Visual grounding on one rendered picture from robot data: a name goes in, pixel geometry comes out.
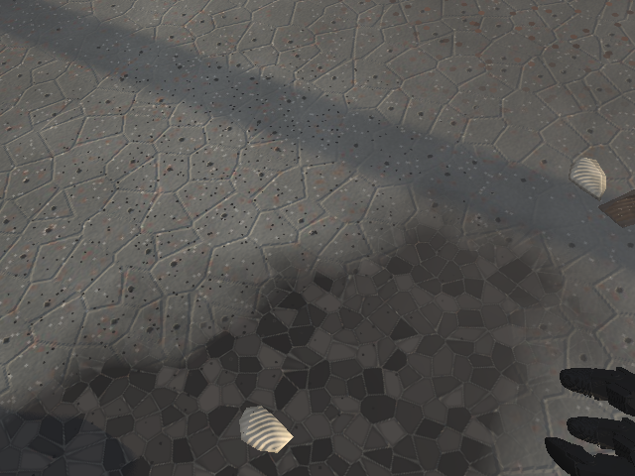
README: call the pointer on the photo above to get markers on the right robot hand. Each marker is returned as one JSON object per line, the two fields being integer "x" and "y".
{"x": 618, "y": 388}

